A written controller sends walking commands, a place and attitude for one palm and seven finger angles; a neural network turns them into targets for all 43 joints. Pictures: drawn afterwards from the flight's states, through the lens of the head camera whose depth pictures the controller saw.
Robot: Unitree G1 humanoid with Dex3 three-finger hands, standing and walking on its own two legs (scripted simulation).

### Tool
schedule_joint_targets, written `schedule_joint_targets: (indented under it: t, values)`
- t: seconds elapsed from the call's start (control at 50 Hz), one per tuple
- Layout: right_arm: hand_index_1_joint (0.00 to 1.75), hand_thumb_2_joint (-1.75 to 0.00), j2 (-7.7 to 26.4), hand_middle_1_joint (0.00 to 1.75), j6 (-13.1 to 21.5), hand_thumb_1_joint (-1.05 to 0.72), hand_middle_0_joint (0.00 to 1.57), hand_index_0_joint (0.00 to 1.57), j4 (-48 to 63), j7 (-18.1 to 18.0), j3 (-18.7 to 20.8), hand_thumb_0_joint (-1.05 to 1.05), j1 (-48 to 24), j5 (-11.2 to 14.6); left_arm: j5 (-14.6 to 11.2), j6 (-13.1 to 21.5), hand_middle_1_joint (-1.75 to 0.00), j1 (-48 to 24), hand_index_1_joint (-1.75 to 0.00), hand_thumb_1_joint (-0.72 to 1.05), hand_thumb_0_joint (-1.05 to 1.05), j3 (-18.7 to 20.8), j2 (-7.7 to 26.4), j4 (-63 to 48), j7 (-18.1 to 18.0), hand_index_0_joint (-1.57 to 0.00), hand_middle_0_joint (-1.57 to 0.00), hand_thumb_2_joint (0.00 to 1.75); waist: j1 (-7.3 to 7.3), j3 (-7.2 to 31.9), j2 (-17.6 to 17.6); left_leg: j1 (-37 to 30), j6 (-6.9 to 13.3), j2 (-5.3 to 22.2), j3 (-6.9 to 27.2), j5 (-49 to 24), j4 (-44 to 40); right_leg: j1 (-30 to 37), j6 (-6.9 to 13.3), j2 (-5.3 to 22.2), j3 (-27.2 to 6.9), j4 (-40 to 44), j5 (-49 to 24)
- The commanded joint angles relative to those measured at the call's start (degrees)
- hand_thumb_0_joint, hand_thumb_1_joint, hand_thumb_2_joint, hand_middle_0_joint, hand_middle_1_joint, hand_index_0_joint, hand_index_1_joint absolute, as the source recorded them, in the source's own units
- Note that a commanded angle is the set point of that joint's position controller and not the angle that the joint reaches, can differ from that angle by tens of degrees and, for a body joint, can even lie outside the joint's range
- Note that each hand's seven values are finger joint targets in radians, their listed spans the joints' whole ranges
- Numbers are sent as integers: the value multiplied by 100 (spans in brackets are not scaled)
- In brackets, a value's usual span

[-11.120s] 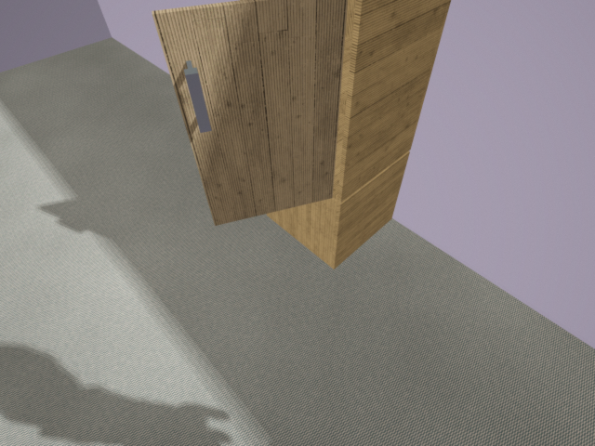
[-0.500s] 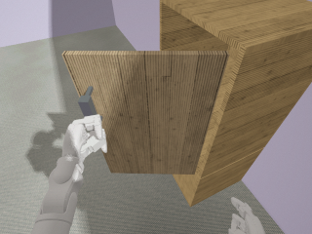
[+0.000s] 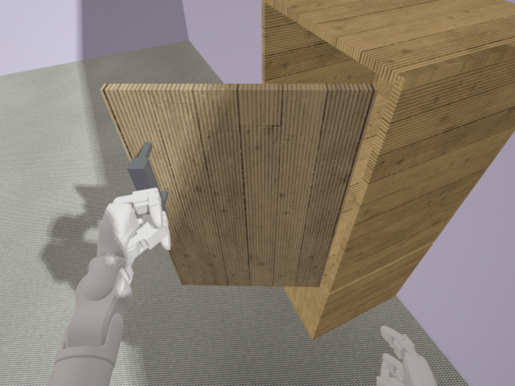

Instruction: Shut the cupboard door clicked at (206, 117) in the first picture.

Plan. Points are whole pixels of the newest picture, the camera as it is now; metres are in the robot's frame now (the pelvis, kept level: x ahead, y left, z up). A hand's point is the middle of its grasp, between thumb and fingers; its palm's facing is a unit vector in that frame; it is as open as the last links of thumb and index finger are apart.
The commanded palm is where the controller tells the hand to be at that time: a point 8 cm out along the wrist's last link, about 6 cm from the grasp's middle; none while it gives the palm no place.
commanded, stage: push the door shut along its arc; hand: left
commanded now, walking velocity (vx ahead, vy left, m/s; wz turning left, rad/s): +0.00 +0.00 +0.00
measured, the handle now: (153, 183) +0.41 +0.20 +0.10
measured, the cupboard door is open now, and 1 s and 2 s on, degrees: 63 48 27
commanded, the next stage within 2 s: pull the fist back off the door in 1.82 s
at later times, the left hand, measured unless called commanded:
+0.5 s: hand (174, 200) +0.37 +0.16 +0.10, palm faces -0.08 -1.00 -0.05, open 3.1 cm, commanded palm +0.36 +0.19 +0.11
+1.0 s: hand (208, 170) +0.44 +0.11 +0.10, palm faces -0.25 -0.97 -0.03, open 3.1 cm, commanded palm +0.44 +0.17 +0.11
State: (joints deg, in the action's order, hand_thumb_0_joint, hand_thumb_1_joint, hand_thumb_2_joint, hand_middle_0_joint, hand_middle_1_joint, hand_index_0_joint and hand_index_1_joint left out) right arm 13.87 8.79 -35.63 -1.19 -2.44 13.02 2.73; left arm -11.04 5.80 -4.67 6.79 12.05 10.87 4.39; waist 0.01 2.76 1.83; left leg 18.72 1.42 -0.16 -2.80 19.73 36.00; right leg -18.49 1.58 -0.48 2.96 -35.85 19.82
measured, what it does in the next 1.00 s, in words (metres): stands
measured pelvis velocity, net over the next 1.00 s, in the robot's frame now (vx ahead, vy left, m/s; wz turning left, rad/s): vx -0.02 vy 0.01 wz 0.00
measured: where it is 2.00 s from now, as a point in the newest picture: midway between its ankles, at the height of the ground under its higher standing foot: outside the picture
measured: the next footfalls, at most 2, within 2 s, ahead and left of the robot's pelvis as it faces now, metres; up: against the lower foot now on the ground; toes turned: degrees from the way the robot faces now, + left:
none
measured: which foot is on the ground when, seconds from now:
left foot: down 0.00-1.00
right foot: down 0.00-1.00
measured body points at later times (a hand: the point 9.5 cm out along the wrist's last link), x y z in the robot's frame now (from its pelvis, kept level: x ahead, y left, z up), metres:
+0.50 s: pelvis -0.01 +0.01 +0.00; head +0.01 +0.00 +0.45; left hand +0.37 +0.21 +0.11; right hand +0.13 -0.24 -0.11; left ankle -0.01 +0.10 -0.73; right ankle -0.01 -0.10 -0.73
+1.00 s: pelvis -0.02 +0.01 -0.01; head +0.04 +0.01 +0.44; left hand +0.45 +0.17 +0.11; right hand +0.04 -0.26 -0.13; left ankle -0.01 +0.10 -0.73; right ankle -0.01 -0.10 -0.73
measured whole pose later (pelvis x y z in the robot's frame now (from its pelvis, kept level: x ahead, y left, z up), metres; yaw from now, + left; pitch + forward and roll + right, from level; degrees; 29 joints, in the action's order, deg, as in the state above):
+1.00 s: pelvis -0.02 +0.01 -0.01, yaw +0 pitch +9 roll +0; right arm 16.1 5.8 -39.6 -1.3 -1.8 19.8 2.1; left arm -9.6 16.2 -47.4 9.5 18.8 60.5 17.6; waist 6.8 2.2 0.8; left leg 29.9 2.5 -0.9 -3.4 19.7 40.7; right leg -29.8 0.9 0.4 2.5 -40.9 19.8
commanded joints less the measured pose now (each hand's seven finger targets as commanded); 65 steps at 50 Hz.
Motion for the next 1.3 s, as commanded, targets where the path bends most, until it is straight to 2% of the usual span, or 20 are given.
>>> schedule_joint_targets:
  t: [0.0, 0.12, 0.16, 0.2, 0.26, 0.32, 0.36, 0.44, 0.48, 0.54, 0.56, 0.64, 0.7, 0.76, 0.82, 0.9, 1.0, 1.1, 1.16, 1.28]
  values:
    - [30, -90, 686, 30, 287, -90, 20, 20, 812, -69, 275, 0, -481, 35, -83, 482, -150, -2065, -150, 90, 0, 317, 862, -1256, 149, -130, -130, 90, 143, 1152, -110, -598, -5, 29, 222, -1560, -348, 201, -88, 57, -142, 438, -1844]
    - [30, -90, 730, 30, 255, -90, 20, 20, 716, -121, 277, 0, -388, 67, -122, 505, -150, -2947, -150, 90, 0, 82, 749, -619, 336, -130, -130, 90, 248, 1206, -139, -699, 1, 22, 315, -1433, -361, 36, -57, 48, -129, 451, -1626]
    - [30, -90, 781, 30, 210, -90, 20, 20, 687, -122, 286, 0, -324, 48, -100, 475, -150, -2950, -150, 90, 0, 239, 953, -288, 366, -130, -130, 90, 199, 1335, -186, -666, 4, 18, 304, -1484, -344, 113, -60, 68, -145, 438, -1674]
    - [30, -90, 760, 30, 190, -90, 20, 20, 676, -114, 278, 0, -309, 75, -113, 508, -150, -3352, -150, 90, 0, -4, 727, -127, 457, -130, -130, 90, 290, 1285, -209, -676, 7, 14, 328, -1467, -352, 9, -55, 59, -126, 428, -1658]
    - [30, -90, 830, 30, 139, -90, 20, 20, 612, -136, 303, 0, -222, 67, -103, 586, -150, -3748, -150, 90, 0, 127, 985, 185, 556, -130, -130, 90, 324, 1365, -258, -702, 31, 13, 336, -1488, -311, 6, -50, 70, -156, 431, -1669]
    - [30, -90, 813, 30, 130, -90, 20, 20, 592, -123, 299, 0, -184, 87, -144, 651, -150, -4167, -150, 90, 0, -176, 673, 433, 696, -130, -130, 90, 402, 1396, -114, -781, 21, 2, 374, -1492, -291, -161, -28, 52, -129, 399, -1662]
    - [30, -90, 869, 30, 89, -90, 20, 20, 523, -137, 320, 0, -103, 71, -141, 708, -150, -4279, -150, 90, 0, 87, 1000, 711, 722, -130, -130, 90, 378, 1397, -249, -728, 30, 9, 399, -1470, -287, -128, -21, 58, -129, 403, -1605]
    - [30, -90, 862, 30, 62, -90, 20, 20, 479, -128, 303, 0, -42, 87, -143, 828, -150, -5030, -150, 90, 0, -206, 751, 1057, 846, -130, -130, 90, 512, 1411, -108, -760, 20, -5, 463, -1325, -302, -366, 2, 33, -98, 355, -1409]
    - [30, -90, 907, 30, 25, -90, 20, 20, 440, -128, 321, 0, 36, 74, -127, 870, -150, -5150, -150, 90, 0, -31, 973, 1337, 848, -130, -130, 90, 516, 1439, -223, -705, 44, -7, 460, -1265, -287, -365, -6, 34, -120, 366, -1363]
    - [30, -90, 915, 30, 3, -90, 20, 20, 376, -131, 311, 0, 105, 77, -113, 957, -150, -5699, -150, 90, 0, -116, 922, 1799, 946, -130, -130, 90, 594, 1394, -68, -626, 36, -26, 477, -1042, -267, -569, 13, 26, -128, 346, -1133]
    - [30, -90, 954, 30, -25, -90, 20, 20, 328, -146, 325, 0, 176, 73, -91, 995, -150, -5784, -150, 90, 0, 68, 1166, 1981, 944, -130, -130, 90, 582, 1421, -138, -598, 42, -18, 497, -1032, -259, -532, 23, 35, -125, 333, -1089]
    - [30, -90, 969, 30, -27, -90, 20, 20, 273, -128, 334, 0, 337, 56, -74, 1157, -150, -6308, -150, 90, 0, -121, 997, 2446, 1121, -130, -130, 90, 703, 1673, -23, -710, 23, -23, 540, -1196, -179, -719, 36, 9, -107, 208, -1231]
    - [30, -90, 1022, 30, -47, -90, 20, 20, 257, -114, 362, 0, 475, 34, -108, 1227, -150, -6320, -150, 90, 0, 91, 1187, 2727, 1231, -130, -130, 90, 664, 1903, -44, -744, 19, -17, 543, -1443, -100, -679, 46, -3, -116, 128, -1448]
    - [30, -90, 1065, 30, -82, -90, 20, 20, 184, -132, 360, 0, 599, 20, -104, 1303, -150, -6624, -150, 90, 0, 255, 1409, 3163, 1291, -130, -130, 90, 713, 1646, -188, -441, 34, -11, 535, -1201, -96, -789, 35, -7, -116, 119, -1257]
    - [30, -90, 1068, 30, -68, -90, 20, 20, 131, -108, 366, 0, 720, -1, -88, 1375, -150, -7084, -150, 90, 0, 178, 1287, 3430, 1297, -130, -130, 90, 815, 1649, -84, -450, 14, -2, 576, -1156, -65, -1042, 32, -26, -106, 58, -1160]
    - [30, -90, 1100, 30, -84, -90, 20, 20, 154, -76, 401, 0, 898, -49, -19, 1460, -150, -7073, -150, 90, 0, 498, 1635, 3583, 1319, -130, -130, 90, 751, 2162, -128, -466, 20, -5, 539, -1455, 24, -817, 22, -31, -154, -46, -1460]
    - [30, -90, 1155, 30, -170, -90, 20, 20, 150, -76, 417, 0, 1104, -85, 84, 1435, -150, -7138, -150, 90, 0, 916, 2181, 3991, 1414, -130, -130, 90, 751, 2151, -162, -37, 53, -20, 424, -1498, 112, -636, 1, -35, -236, -97, -1742]
    - [30, -90, 1171, 30, -266, -90, 20, 20, 209, -64, 458, 0, 1284, -111, 149, 1437, -150, -7186, -150, 90, 0, 1059, 2428, 4071, 1600, -130, -130, 90, 794, 2322, -209, 125, 85, -23, 336, -1659, 201, -454, -22, -55, -291, -135, -2109]
    - [30, -90, 1137, 30, -307, -90, 20, 20, 190, -88, 468, 0, 1360, -114, 90, 1408, -150, -7487, -150, 90, 0, 744, 2065, 4065, 1732, -130, -130, 90, 954, 2219, -76, -2, 111, -15, 310, -1633, 249, -700, -45, -71, -260, -83, -2046]
    - [30, -90, 1205, 30, -329, -90, 20, 20, 21, -119, 475, 0, 1503, -130, 80, 1285, -150, -8078, -150, 90, 0, 630, 2070, 4214, 1884, -130, -130, 90, 1138, 2232, -43, -20, 139, -48, 385, -1592, 374, -988, -40, -125, -256, -64, -1966]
